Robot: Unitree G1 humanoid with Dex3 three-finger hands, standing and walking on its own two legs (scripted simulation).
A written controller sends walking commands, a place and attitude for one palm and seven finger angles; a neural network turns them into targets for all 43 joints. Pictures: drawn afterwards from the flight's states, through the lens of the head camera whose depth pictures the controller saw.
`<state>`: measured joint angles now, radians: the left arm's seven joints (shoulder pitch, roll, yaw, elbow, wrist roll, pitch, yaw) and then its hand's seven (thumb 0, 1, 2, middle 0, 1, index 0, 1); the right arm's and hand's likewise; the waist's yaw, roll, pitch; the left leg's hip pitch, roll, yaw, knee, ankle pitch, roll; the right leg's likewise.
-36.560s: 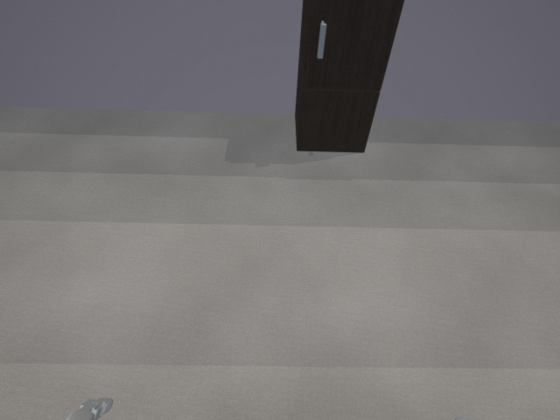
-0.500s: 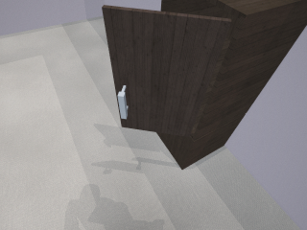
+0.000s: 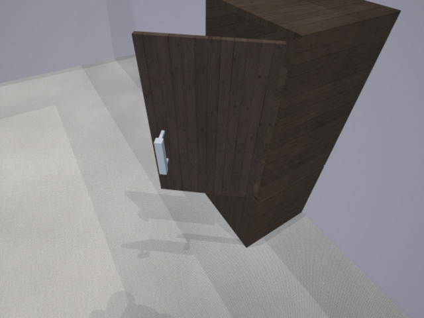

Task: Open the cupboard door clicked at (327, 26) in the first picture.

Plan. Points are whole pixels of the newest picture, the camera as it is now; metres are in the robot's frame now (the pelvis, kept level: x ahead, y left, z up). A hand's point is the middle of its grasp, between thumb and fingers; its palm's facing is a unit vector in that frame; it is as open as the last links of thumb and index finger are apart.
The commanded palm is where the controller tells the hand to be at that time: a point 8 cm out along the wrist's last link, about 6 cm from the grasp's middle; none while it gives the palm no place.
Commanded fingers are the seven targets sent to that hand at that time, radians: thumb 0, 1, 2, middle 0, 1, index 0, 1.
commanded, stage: come to a stop and stand still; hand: left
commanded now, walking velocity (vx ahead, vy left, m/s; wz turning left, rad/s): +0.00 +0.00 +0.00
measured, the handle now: (163, 152) +0.63 +0.19 -0.11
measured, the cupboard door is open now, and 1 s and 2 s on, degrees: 51 51 51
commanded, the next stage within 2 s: look again from close up in 0.80 s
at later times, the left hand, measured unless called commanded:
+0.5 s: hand out of the picture -0.02 +0.24 -0.17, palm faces -0.01 -0.97 -0.25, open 7.4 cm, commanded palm none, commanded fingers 0.00 0.90 0.90 -0.20 -0.30 -0.20 -0.30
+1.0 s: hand out of the picture -0.03 +0.24 -0.17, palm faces +0.01 -0.97 -0.25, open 7.4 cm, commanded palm none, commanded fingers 0.00 0.90 0.90 -0.20 -0.30 -0.20 -0.30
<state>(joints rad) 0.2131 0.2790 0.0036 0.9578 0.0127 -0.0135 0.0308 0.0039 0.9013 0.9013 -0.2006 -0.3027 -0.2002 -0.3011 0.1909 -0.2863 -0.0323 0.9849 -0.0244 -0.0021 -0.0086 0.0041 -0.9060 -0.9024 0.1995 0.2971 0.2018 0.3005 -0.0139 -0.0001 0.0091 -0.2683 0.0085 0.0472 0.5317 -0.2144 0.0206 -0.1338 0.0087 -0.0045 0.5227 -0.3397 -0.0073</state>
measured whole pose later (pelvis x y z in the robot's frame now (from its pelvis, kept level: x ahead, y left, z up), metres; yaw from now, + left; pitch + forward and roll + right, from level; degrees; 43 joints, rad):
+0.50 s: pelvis -0.03 +0.03 +0.01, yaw +1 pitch -2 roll -1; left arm 0.28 0.28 -0.01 1.06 0.02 0.01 0.02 0.00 0.90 0.90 -0.20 -0.30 -0.20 -0.30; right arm 0.21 -0.26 -0.01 1.09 -0.02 0.00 0.01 0.00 -0.90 -0.90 0.20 0.30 0.20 0.30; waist 0.00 -0.02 0.04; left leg -0.27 -0.02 0.05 0.42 -0.11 0.06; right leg -0.14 -0.02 -0.01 0.43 -0.24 0.03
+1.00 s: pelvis -0.02 +0.03 +0.01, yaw +1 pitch -2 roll +0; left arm 0.31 0.25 -0.01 1.10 0.02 0.00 0.03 0.00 0.90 0.90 -0.20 -0.30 -0.20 -0.30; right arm 0.18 -0.24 -0.02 1.10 -0.01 0.00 0.00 0.00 -0.90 -0.90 0.20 0.30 0.20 0.30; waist 0.01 -0.01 0.02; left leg -0.25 -0.04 0.06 0.37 -0.09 0.07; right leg -0.14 -0.04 0.00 0.41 -0.24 0.04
